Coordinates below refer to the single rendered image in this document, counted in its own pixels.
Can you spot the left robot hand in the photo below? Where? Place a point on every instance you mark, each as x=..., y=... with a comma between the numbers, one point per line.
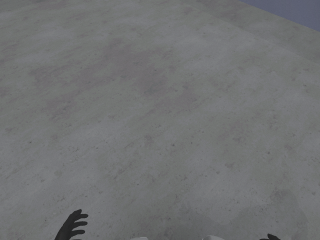
x=65, y=232

